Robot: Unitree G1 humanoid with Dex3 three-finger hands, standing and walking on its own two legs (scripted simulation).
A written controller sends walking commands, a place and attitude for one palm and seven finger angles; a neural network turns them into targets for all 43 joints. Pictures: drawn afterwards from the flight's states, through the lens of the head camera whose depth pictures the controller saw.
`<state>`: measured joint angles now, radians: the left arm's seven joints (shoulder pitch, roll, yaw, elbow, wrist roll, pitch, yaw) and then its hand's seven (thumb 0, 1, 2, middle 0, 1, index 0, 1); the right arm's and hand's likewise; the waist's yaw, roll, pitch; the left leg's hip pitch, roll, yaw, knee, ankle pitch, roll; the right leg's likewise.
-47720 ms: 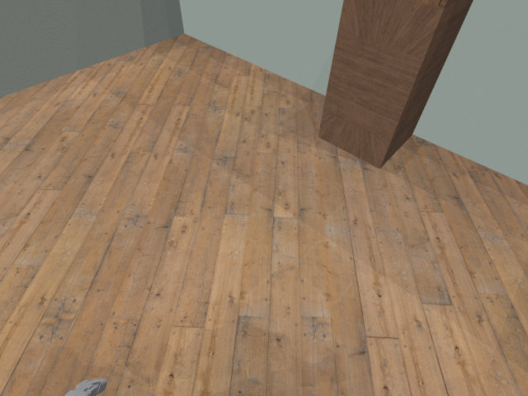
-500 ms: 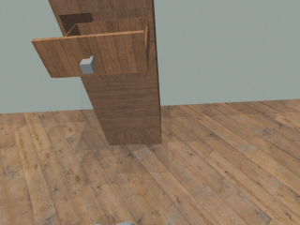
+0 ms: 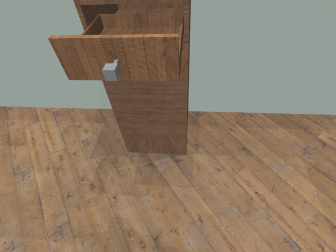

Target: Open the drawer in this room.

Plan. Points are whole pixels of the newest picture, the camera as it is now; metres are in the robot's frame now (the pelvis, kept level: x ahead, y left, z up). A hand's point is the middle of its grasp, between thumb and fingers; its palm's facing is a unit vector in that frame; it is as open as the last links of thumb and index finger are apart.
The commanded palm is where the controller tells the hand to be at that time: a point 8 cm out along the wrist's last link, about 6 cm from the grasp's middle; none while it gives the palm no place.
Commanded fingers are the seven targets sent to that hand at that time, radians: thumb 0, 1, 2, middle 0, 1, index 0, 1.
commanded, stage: let the arm hang, fingers relaxed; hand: left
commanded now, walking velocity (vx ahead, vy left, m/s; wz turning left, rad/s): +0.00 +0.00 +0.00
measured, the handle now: (113, 68) +0.58 +0.19 +0.14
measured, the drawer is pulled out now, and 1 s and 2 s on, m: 0.27 0.27 0.27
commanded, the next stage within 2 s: look to check the result in 0.32 s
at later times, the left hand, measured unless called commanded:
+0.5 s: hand out of the picture +0.01 +0.16 -0.17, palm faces +0.02 -0.98 -0.22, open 7.4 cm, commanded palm none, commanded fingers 0.00 0.90 0.90 -0.20 -0.30 -0.20 -0.30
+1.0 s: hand out of the picture +0.03 +0.17 -0.17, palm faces +0.02 -0.98 -0.22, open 7.4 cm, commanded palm none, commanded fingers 0.00 0.90 0.90 -0.20 -0.30 -0.20 -0.30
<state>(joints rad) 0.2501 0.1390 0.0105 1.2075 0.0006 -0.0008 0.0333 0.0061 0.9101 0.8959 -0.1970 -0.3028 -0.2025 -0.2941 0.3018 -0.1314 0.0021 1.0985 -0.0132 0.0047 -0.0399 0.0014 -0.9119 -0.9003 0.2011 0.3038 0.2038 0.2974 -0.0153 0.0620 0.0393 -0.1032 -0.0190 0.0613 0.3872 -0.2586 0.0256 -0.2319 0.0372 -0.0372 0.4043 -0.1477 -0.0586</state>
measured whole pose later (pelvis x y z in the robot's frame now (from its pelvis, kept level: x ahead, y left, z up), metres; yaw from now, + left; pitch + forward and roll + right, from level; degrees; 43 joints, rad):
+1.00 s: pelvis +0.02 -0.01 +0.00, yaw +0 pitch -1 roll +0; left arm 0.20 0.15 0.02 1.19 0.00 -0.01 0.03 0.01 0.91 0.90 -0.20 -0.30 -0.20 -0.29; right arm 0.30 -0.15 0.00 1.12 -0.02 0.00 -0.05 0.00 -0.91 -0.90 0.20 0.30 0.20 0.30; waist -0.02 0.03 0.06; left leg -0.07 0.00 0.06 0.36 -0.27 0.01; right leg -0.20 0.06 -0.04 0.36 -0.15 -0.07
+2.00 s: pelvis +0.01 +0.00 -0.01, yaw +6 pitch -1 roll +0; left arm 0.14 0.19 0.05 1.11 0.01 0.02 0.04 0.01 0.91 0.90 -0.20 -0.30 -0.20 -0.29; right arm 0.24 -0.17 -0.03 1.09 -0.01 0.04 -0.02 0.00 -0.91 -0.90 0.20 0.30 0.20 0.30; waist -0.02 0.01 0.10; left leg -0.18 -0.03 -0.04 0.51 -0.32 0.02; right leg -0.25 0.01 -0.13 0.48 -0.22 -0.06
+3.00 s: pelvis +0.03 -0.03 +0.00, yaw +4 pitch -1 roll +0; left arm 0.14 0.23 0.04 1.15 0.00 -0.02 0.03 0.01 0.91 0.90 -0.20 -0.30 -0.20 -0.29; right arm 0.24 -0.22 -0.01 1.13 -0.02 0.01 -0.04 0.00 -0.91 -0.90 0.20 0.30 0.20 0.30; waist -0.01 0.02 0.07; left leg -0.06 0.02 -0.02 0.33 -0.26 -0.02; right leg -0.15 0.07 -0.12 0.32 -0.16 -0.10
